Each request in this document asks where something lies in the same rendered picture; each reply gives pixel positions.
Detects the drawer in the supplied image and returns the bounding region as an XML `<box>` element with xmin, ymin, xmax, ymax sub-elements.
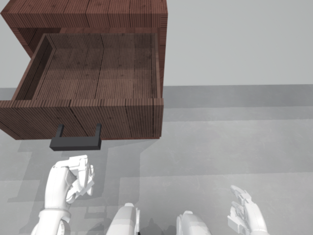
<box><xmin>0</xmin><ymin>33</ymin><xmax>164</xmax><ymax>140</ymax></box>

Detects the robot left thigh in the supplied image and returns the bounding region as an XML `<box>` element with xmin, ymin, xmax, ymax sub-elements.
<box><xmin>106</xmin><ymin>206</ymin><xmax>140</xmax><ymax>235</ymax></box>

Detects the cabinet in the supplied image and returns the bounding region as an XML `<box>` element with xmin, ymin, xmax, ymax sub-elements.
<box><xmin>0</xmin><ymin>0</ymin><xmax>168</xmax><ymax>140</ymax></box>

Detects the robot thigh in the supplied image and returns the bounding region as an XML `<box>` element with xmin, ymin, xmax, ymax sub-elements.
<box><xmin>106</xmin><ymin>206</ymin><xmax>140</xmax><ymax>235</ymax></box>
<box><xmin>177</xmin><ymin>213</ymin><xmax>212</xmax><ymax>235</ymax></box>

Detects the robot right thigh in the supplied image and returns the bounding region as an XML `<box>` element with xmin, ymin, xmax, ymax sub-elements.
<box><xmin>177</xmin><ymin>213</ymin><xmax>212</xmax><ymax>235</ymax></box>

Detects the left robot forearm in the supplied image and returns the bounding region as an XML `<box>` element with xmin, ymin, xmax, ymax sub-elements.
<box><xmin>31</xmin><ymin>208</ymin><xmax>71</xmax><ymax>235</ymax></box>

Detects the robot left hand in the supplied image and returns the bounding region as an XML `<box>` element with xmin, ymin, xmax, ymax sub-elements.
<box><xmin>45</xmin><ymin>155</ymin><xmax>95</xmax><ymax>211</ymax></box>

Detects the handle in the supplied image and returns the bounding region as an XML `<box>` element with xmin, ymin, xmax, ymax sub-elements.
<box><xmin>49</xmin><ymin>123</ymin><xmax>102</xmax><ymax>151</ymax></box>

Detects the robot right hand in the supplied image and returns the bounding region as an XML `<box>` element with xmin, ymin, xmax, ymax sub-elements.
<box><xmin>227</xmin><ymin>185</ymin><xmax>267</xmax><ymax>235</ymax></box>

